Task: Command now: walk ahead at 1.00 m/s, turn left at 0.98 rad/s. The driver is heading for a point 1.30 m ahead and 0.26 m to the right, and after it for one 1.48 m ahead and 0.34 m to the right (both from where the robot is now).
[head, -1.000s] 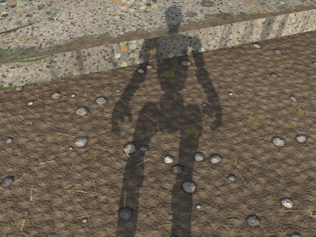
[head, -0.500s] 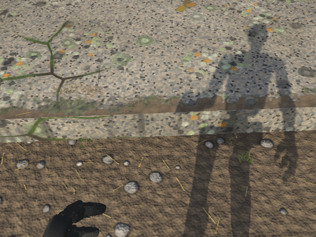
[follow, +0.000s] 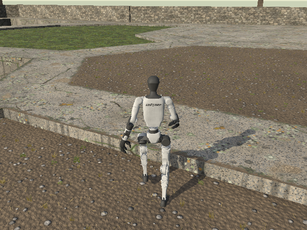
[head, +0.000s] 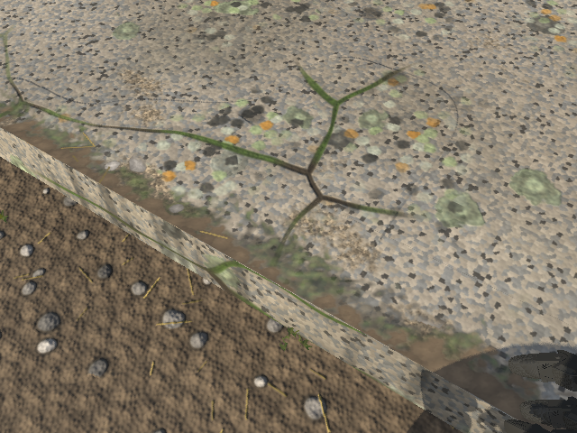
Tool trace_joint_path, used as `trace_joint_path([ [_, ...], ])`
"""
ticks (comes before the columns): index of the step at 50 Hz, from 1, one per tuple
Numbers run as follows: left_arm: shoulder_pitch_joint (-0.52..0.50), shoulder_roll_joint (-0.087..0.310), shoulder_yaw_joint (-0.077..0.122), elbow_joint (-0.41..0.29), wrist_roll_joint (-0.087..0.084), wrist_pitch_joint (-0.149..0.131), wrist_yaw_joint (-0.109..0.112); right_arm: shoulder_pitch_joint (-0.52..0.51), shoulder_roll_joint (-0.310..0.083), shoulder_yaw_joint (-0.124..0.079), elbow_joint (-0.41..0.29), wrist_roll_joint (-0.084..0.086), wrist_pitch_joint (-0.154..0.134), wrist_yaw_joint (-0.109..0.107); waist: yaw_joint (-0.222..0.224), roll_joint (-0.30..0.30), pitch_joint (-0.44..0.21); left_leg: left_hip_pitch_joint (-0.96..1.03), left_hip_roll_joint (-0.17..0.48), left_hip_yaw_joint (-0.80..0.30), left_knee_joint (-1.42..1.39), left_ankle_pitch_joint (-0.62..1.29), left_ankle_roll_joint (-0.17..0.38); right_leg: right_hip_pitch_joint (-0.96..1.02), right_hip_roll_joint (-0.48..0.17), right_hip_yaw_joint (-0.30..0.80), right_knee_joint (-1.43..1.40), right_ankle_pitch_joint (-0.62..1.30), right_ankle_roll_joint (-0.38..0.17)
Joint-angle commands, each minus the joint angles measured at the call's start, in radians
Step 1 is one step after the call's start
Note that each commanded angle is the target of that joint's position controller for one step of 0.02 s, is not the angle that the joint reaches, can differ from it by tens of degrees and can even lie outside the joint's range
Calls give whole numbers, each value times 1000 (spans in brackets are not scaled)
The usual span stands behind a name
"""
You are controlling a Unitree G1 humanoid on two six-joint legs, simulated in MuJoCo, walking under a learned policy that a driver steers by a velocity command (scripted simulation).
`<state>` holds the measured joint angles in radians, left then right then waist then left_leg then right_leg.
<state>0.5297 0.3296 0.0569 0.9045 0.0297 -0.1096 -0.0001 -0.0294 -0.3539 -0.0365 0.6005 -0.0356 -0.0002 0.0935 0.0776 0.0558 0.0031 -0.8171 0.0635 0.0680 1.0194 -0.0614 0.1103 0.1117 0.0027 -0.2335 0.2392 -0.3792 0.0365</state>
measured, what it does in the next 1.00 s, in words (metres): climbs, turning right: left foot, then right foot 0.18 m higher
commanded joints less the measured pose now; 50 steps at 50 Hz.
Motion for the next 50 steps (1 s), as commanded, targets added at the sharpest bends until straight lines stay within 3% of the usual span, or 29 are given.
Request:
trace_joint_path([
  [1,-109,86,3,-77,1,-33,2,-89,15,28,-72,1,-11,18,-76,-86,139,197,-54,115,-217,79,40,-191,-188,-34,-114,942,-26],
  [3,-67,151,17,-73,-1,-17,21,-17,-12,20,-38,0,-16,10,-126,-142,56,329,-133,158,-257,28,72,-87,-213,-46,59,1381,-9],
  [5,-122,202,30,-95,6,19,38,264,-74,-10,46,3,-22,-10,-277,-183,-94,636,-183,109,-275,-59,120,-121,-262,-14,446,1529,-22],
  [6,-169,196,29,-121,9,31,31,473,-123,-41,118,4,-30,-31,-354,-155,-171,905,-182,31,-359,-70,163,-272,-257,3,754,1345,-38],
  [7,-197,143,27,-135,15,33,12,464,-176,-82,135,42,-18,-61,-314,37,-146,1085,-104,-125,-417,-117,184,-552,-63,0,1145,343,-21],
  [8,-104,74,3,-256,-2,16,8,365,-310,-101,87,-5,5,-66,-157,191,-271,1325,180,-673,-504,-34,386,-931,28,118,1509,-117,20],
  [9,-185,102,-5,-275,-8,-8,11,429,-256,-99,59,-5,14,-85,-226,-16,-363,1307,223,-801,-667,-206,393,-982,-20,292,1499,-23,-6],
  [11,-194,71,-23,-246,-7,-4,12,346,-128,-65,110,2,-21,-103,-106,-164,-63,903,188,-635,-773,-161,274,-903,-126,277,1265,64,-25],
  [12,-183,49,-31,-225,9,15,11,298,-98,-49,106,-5,-45,-108,-62,-190,-16,754,151,-542,-775,-50,247,-825,-146,281,1220,38,-26],
  [14,-127,20,-36,-193,13,61,-6,294,-51,-26,131,6,-83,-101,-9,-150,9,580,114,-388,-819,65,219,-709,-165,285,1118,6,-20],
  [18,-277,-38,-46,-221,-14,73,-10,376,-54,-27,194,2,-129,-77,-64,-12,48,640,29,-140,-875,347,135,-804,-136,225,1029,173,-59],
  [22,-492,-89,-40,-297,-18,88,39,646,-50,-29,299,-30,-129,-93,-163,-28,90,1291,243,-256,-682,447,172,-1759,-26,352,1972,-274,-174],
  [25,-804,-169,-85,-431,-35,42,36,800,18,1,399,-77,-139,-114,-192,-86,167,1427,275,-140,-673,498,48,-2105,18,343,2029,-483,-224],
  [28,-839,-219,-149,-502,-14,65,-12,602,79,46,395,6,-111,-122,-36,-113,175,770,119,119,-1014,618,-44,-1400,-4,67,1539,-355,-218],
  [29,-599,-148,-133,-418,1,87,-36,427,-1,40,303,52,-108,-140,92,-119,4,497,70,211,-967,1203,-39,-806,83,-31,1346,-58,-212],
  [30,-418,-102,-107,-342,-10,105,-44,453,-113,18,252,104,-138,-140,128,-72,-134,365,126,140,-786,1678,2,-382,136,-73,1294,35,-197],
  [32,-28,43,-24,-204,-9,133,-29,389,-320,-63,207,125,-141,-122,339,138,-377,469,159,75,-49,2058,-16,-84,212,145,1020,-115,-298],
  [33,-18,257,45,-152,8,128,-30,366,-174,-42,162,74,-149,-79,263,-215,-405,300,-136,42,634,519,-98,-60,3,807,622,-31,-488],
  [34,-162,256,53,-197,-23,145,6,345,-112,-31,80,16,-182,-32,128,-314,-504,140,-240,-132,882,0,-100,11,-97,1427,192,75,-517],
  [35,-208,222,58,-175,-52,140,21,343,-51,-10,39,-7,-186,-16,64,-172,-412,84,-186,-205,881,10,-68,-65,-89,1453,143,-213,-450],
  [37,-183,73,27,-68,-14,104,38,209,89,34,-8,-21,-172,-34,-15,49,-12,-45,-137,-203,826,-141,-52,-430,-41,1240,192,-49,-392],
  [38,-207,-9,8,-46,14,86,40,144,147,54,-46,-36,-143,-49,-64,107,50,-44,-113,-215,801,-209,-58,-581,9,1071,247,10,-362],
  [39,-179,-28,4,-36,19,67,31,120,175,66,-87,-35,-121,-67,-65,-3,52,-97,-137,-198,944,-339,-61,-610,29,983,288,119,-401],
  [41,-142,-2,7,4,-7,33,17,69,207,88,-155,-60,-96,-96,-122,15,28,-181,-103,-210,915,-544,-45,-632,72,821,237,64,-373],
  [43,-292,39,14,-85,-24,20,11,12,74,72,-199,-30,-97,-99,-153,95,154,115,-21,-95,234,-532,-90,-893,125,634,35,142,-354],
  [45,-284,47,31,-114,-35,5,16,19,80,64,-208,12,-105,-89,-122,38,11,625,-9,-61,-54,0,-153,-984,133,599,-75,361,-325],
  [47,-260,131,58,-123,-42,-6,6,168,77,54,-145,23,-79,-77,-154,-12,-137,871,-72,-67,-225,119,-121,-787,124,573,52,596,-268],
  [49,-293,220,93,-141,-28,3,-5,346,-7,5,-94,51,-68,-94,-305,-87,-227,991,-130,-40,-426,14,-137,-578,144,553,397,924,-197],
  [50,-365,183,89,-174,-18,-2,-13,489,-53,-21,-47,61,-78,-113,-386,-85,-249,1098,-74,-81,-542,109,-135,-568,155,535,663,900,-145],
])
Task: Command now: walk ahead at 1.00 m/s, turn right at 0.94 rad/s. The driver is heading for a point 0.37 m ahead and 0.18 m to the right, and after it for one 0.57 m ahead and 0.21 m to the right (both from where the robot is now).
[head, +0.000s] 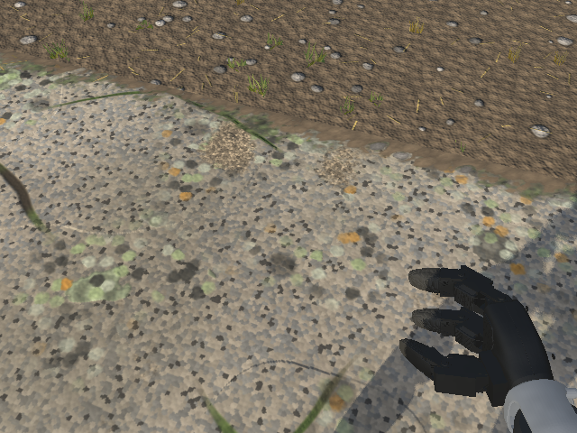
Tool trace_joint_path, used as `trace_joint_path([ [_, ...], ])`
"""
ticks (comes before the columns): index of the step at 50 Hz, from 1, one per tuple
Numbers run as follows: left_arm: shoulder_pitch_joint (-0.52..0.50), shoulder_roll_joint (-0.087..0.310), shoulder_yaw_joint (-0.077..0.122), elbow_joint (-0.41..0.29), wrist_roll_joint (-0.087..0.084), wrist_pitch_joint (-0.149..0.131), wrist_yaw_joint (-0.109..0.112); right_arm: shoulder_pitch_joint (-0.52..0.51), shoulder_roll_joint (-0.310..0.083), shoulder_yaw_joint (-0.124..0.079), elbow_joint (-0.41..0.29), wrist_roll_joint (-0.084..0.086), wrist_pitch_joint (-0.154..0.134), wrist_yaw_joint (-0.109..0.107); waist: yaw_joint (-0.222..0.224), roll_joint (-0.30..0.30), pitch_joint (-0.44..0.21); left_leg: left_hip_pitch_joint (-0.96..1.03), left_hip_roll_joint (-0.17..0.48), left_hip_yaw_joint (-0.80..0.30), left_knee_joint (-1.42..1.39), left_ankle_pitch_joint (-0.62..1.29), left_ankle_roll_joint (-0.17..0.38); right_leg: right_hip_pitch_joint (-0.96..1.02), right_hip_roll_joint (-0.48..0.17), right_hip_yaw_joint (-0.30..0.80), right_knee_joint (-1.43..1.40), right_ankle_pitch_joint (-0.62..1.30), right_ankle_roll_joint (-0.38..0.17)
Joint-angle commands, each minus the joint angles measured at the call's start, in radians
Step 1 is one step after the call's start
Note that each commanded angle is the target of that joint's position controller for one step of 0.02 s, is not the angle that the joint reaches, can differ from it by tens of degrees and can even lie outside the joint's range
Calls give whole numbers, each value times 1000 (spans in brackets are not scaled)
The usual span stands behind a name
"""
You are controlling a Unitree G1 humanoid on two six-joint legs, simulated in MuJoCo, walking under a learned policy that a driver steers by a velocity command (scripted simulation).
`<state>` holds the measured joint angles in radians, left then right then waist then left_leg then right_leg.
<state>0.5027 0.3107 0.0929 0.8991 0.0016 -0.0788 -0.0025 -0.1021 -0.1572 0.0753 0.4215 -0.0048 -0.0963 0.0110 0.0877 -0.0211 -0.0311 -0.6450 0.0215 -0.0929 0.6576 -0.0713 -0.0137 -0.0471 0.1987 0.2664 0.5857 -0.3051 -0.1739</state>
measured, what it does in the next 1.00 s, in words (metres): walks ahead, turning right: left foot, then right foot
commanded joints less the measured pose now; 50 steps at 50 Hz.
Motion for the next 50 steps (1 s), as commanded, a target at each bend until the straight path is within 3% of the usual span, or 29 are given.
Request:
trace_joint_path([
  [1,-365,69,25,-202,25,-29,-19,615,-277,-152,202,9,10,-50,-361,84,-159,997,62,24,-222,158,-11,-530,-10,-16,539,121,76],
  [2,-393,-18,-12,-257,26,-27,-7,636,-243,-141,208,-40,3,-47,-332,63,-127,1032,181,-71,-126,125,-12,-669,-70,-46,705,-79,50],
  [3,-223,-89,-38,-293,-1,-22,16,546,-239,-128,176,-84,-8,-30,-147,153,-146,1047,381,-300,-46,643,48,-757,-119,-112,812,-155,70],
  [4,-124,-36,-35,-279,-16,5,24,473,-242,-149,167,-90,-15,-32,-130,175,-253,1011,450,-515,-189,163,219,-835,-150,-168,924,-98,83],
  [5,-181,2,-34,-276,12,31,14,419,-166,-140,156,-75,-34,-28,-120,76,-158,837,420,-574,-329,-304,260,-862,-213,-167,943,-38,83],
  [6,-278,16,-26,-303,30,45,-9,390,-136,-128,186,-57,-49,-23,-113,28,-7,691,366,-479,-412,-431,231,-891,-231,-171,932,-16,88],
  [8,-397,23,-28,-359,31,65,-48,453,-156,-126,273,-36,-65,-24,-108,-3,123,588,300,-215,-442,-174,154,-939,-283,-152,865,15,95],
  [11,-475,12,-52,-434,33,81,-70,451,-185,-128,333,-24,-67,-17,-67,94,128,513,214,56,-516,118,65,-851,-281,-206,703,122,96],
  [14,-547,18,-64,-434,35,80,-87,508,-187,-122,388,-18,-61,-19,-88,42,168,530,113,277,-542,418,8,-717,-224,-374,426,245,71],
  [16,-559,12,-75,-425,38,71,-91,547,-232,-129,395,-16,-54,-34,-84,62,143,533,111,330,-455,881,-18,-494,-136,-491,243,280,42],
  [18,-372,55,-56,-362,49,59,-87,551,-310,-147,382,-2,-39,-61,24,119,21,519,145,310,-141,1154,-38,-204,-51,-499,152,290,27],
  [19,-152,103,-30,-300,56,53,-76,503,-338,-155,355,4,-30,-68,131,125,-78,406,175,283,143,1137,-47,67,-47,-418,104,325,-16],
  [20,-7,152,1,-244,40,48,-46,453,-340,-165,334,9,-22,-52,189,52,-125,252,102,294,518,559,-61,278,-119,-288,-22,478,-77],
  [21,-50,227,28,-244,9,55,-10,461,-252,-153,304,-14,-9,-29,107,-116,-113,20,-68,305,905,-459,-48,393,-269,-122,54,1006,-106],
  [22,-111,302,21,-335,-10,42,-12,520,-219,-121,196,-37,-56,-38,19,-157,-377,-141,-67,9,1136,-605,-93,619,-483,319,62,1319,-301],
  [23,-147,274,38,-348,21,48,-5,477,-295,-120,154,12,-70,-36,50,-48,-565,-174,-44,-115,1150,-507,-91,657,-565,471,-81,929,-388],
  [25,-342,173,13,-387,-13,22,-9,452,-312,-131,174,23,-50,-48,-82,240,-260,-196,40,-66,949,-400,-79,248,-478,392,-209,609,-299],
  [26,-398,147,1,-393,-24,12,-11,484,-313,-138,204,11,-26,-59,-139,280,-132,-119,68,-51,876,-393,-92,18,-443,316,-226,675,-257],
  [29,-413,97,-12,-332,-29,-2,-5,439,-255,-135,174,-5,6,-77,-171,161,39,57,101,17,536,-381,-102,-427,-316,58,-232,827,-165],
  [32,-359,100,2,-273,-23,30,26,359,-145,-103,171,-20,-11,-61,-111,42,-83,268,9,99,153,42,-79,-446,-150,-135,-165,738,-75],
  [36,-301,33,-14,-227,-36,56,22,279,-186,-122,149,-4,-11,-32,-74,-69,-79,325,-30,82,-85,238,-47,-340,-188,-77,-60,457,-21],
  [38,-303,10,-19,-224,-18,55,19,325,-216,-147,152,-27,-18,-27,-120,-76,-87,402,-24,80,-172,326,3,-280,-180,-57,93,425,44],
  [39,-289,-22,-26,-239,-1,48,18,374,-258,-155,146,-44,-25,-30,-129,-5,-140,528,94,-19,-149,750,49,-312,-119,-96,262,238,103],
  [40,-121,-50,-42,-217,-16,37,10,408,-273,-150,142,-76,-21,-30,-88,278,-286,790,401,-359,-125,1108,295,-514,-24,-100,620,-376,188],
  [41,-100,29,-35,-204,-26,41,1,429,-239,-147,151,-51,-11,-24,-107,276,-408,820,452,-552,-166,867,350,-557,-72,-42,742,-397,214],
  [42,-187,88,-19,-202,-37,68,2,387,-224,-145,138,-35,4,-24,-129,171,-361,765,396,-503,-188,555,315,-575,-113,-41,819,-339,235],
  [44,-297,65,-18,-221,-29,125,23,279,-173,-120,129,-28,46,-31,-103,60,-178,511,274,-356,-276,38,229,-569,-170,-121,757,-240,248],
  [46,-280,10,-29,-215,-24,148,29,192,-178,-120,124,-28,73,-33,-52,136,-63,270,155,-202,-361,-168,150,-422,-186,-216,529,-192,242],
  [50,-261,-17,-38,-180,-3,131,37,250,-171,-132,154,-18,84,-38,-85,193,-105,326,147,-160,-365,-204,183,-288,-199,-243,228,-153,223],
])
